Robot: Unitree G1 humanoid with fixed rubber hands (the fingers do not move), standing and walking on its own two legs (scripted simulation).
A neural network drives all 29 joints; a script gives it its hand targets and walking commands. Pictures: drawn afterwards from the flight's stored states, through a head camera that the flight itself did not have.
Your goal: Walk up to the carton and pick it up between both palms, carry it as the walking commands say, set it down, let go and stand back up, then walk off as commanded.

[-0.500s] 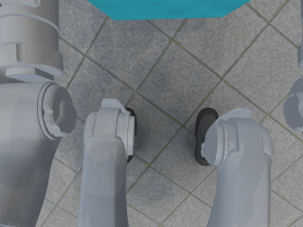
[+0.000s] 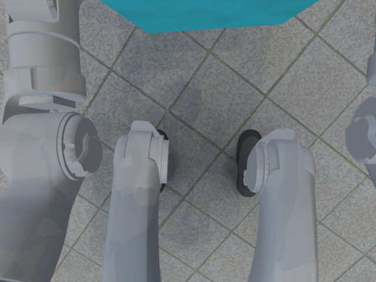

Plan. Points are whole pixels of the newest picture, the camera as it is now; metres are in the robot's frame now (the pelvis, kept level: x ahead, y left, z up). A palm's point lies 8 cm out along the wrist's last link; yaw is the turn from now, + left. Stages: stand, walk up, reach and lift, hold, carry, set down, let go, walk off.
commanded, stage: reach and lift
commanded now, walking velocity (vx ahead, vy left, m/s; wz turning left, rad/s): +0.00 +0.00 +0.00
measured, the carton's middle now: out of the picture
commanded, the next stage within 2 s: none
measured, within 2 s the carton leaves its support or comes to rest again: neither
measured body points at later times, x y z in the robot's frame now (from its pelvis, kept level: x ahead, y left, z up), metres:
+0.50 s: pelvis -0.01 +0.00 +0.05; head +0.35 +0.01 +0.32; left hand +0.57 +0.20 -0.04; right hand +0.60 -0.17 -0.04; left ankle +0.14 +0.15 -0.41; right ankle +0.15 -0.14 -0.41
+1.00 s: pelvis -0.02 -0.01 +0.10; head +0.32 +0.00 +0.40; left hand +0.54 +0.20 +0.03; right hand +0.57 -0.18 +0.03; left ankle +0.14 +0.15 -0.41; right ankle +0.15 -0.14 -0.41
